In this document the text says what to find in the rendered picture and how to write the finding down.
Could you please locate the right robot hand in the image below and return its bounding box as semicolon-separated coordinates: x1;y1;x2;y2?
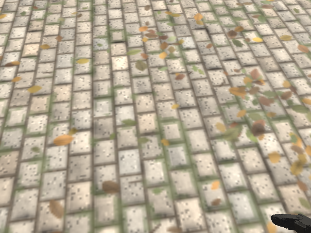
271;214;311;233

